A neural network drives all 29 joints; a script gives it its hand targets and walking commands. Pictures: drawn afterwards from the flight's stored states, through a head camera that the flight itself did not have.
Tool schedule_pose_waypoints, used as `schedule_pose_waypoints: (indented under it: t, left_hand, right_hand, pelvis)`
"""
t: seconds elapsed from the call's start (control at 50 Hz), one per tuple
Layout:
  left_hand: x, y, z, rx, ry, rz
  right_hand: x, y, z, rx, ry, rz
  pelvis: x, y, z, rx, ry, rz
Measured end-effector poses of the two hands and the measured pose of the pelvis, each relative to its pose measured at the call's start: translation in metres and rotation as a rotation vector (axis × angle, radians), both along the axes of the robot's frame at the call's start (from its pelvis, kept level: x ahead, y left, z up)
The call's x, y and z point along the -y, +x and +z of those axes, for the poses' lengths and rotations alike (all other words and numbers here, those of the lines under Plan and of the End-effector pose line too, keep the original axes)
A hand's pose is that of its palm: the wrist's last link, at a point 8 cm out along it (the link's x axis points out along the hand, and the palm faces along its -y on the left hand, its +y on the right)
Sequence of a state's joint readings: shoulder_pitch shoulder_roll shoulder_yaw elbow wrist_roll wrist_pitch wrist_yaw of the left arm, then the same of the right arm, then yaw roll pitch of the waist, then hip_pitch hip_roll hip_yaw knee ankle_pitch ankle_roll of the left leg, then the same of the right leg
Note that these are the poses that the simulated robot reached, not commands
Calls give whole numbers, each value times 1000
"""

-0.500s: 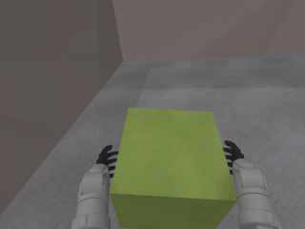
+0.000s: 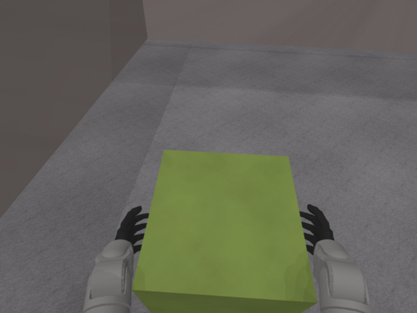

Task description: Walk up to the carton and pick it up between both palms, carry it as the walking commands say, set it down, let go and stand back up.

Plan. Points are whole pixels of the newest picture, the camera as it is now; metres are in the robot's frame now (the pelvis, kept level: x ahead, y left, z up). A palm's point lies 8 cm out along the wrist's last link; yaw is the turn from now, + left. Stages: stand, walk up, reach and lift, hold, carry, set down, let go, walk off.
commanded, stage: hold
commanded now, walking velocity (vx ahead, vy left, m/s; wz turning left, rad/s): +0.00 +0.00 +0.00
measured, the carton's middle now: (221, 236) +0.31 -0.01 -0.05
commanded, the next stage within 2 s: set down in 0.20 s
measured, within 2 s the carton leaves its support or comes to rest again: neither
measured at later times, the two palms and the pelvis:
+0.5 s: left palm (113, 242) +0.26 +0.21 +0.02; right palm (306, 245) +0.24 -0.16 +0.03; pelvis +0.00 +0.06 +0.00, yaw -2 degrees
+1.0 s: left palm (128, 256) +0.27 +0.20 -0.06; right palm (296, 249) +0.27 -0.18 -0.06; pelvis -0.04 +0.02 -0.02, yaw +0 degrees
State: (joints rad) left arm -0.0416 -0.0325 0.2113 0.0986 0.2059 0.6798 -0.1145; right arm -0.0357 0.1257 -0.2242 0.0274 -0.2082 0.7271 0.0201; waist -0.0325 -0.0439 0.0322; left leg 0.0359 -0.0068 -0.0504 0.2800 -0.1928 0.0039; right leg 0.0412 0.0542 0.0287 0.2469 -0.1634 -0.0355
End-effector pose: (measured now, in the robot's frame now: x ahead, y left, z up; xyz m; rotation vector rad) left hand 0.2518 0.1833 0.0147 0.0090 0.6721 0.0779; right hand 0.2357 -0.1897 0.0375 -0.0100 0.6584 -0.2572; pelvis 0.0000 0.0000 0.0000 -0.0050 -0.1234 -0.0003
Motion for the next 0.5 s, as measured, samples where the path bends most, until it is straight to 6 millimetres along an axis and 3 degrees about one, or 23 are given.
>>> schedule_pose_waypoints:
  t: [0.22, 0.36, 0.5]
  left_hand:
    - [-32, 13, 14, 3, 6, 19]
    - [-25, 7, 11, -28, 18, 24]
    - [-24, 4, 3, -48, 18, 31]
  right_hand:
    - [-32, 15, 8, 6, -21, 20]
    - [-26, 5, -6, -19, 31, -10]
    - [-25, 7, -11, -36, 3, 16]
  pelvis:
    - [-39, 5, -1, -5, -6, -12]
    - [-59, 7, -1, 12, -9, -12]
    - [-62, -1, -1, -24, -7, -32]
